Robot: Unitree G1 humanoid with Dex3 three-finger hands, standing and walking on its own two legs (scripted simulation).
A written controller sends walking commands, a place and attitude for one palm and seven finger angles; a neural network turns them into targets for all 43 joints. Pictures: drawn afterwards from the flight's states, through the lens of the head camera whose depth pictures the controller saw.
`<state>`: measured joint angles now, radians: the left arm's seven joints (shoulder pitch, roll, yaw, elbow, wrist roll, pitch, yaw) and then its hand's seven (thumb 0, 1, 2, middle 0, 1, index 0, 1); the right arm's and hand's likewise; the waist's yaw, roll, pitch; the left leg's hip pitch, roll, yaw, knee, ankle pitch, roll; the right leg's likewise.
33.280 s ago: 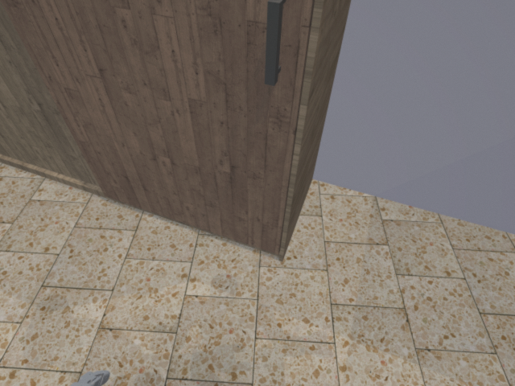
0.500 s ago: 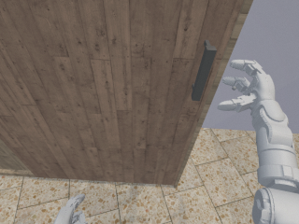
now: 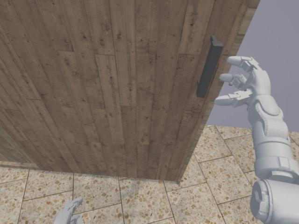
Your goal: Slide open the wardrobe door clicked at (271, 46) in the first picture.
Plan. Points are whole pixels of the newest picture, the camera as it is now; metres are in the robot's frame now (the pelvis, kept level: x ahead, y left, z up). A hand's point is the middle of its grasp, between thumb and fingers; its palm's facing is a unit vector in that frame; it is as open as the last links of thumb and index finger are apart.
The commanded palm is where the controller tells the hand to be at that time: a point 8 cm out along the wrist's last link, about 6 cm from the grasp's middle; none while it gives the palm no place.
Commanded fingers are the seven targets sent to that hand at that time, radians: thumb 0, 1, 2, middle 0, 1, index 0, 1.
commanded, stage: feel for the door with the fingertips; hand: right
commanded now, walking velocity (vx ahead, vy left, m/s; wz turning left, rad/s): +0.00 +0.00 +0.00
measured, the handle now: (206, 67) +0.50 -0.11 +0.19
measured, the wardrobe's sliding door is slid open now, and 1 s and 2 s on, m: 0.00 0.00 0.00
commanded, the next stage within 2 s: slide the fingers in behind the handle in 0.64 s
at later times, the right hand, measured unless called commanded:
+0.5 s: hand (227, 78) +0.46 -0.16 +0.19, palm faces +0.01 +1.00 +0.02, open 14.0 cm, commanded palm +0.43 -0.20 +0.19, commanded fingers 0.00 0.50 -0.30 0.30 1.20 0.30 1.20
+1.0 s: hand (225, 75) +0.46 -0.15 +0.20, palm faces +0.00 +1.00 +0.02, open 13.9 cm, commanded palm +0.43 -0.20 +0.19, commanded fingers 0.00 0.50 -0.30 0.30 1.20 0.30 1.20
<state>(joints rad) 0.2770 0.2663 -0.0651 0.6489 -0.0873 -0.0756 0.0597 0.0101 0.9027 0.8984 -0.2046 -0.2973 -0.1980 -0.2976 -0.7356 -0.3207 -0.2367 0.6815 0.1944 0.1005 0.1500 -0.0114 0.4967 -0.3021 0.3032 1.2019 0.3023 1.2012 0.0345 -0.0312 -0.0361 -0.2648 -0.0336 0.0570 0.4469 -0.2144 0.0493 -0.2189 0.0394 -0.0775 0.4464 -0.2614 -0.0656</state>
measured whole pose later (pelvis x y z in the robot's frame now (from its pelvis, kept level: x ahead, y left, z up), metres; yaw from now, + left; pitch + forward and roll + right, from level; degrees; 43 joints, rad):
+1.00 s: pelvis +0.01 +0.00 +0.00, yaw +0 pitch +3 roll +0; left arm 0.33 0.27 -0.06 0.68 -0.07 -0.08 0.05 0.01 0.90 0.90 -0.21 -0.30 -0.20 -0.30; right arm -0.87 -0.31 -0.23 0.85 0.16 0.04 0.13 -0.01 0.50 -0.30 0.31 1.21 0.31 1.22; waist 0.05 -0.03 -0.04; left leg -0.28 -0.03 0.06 0.45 -0.22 0.04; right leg -0.24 0.04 -0.08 0.45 -0.27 -0.07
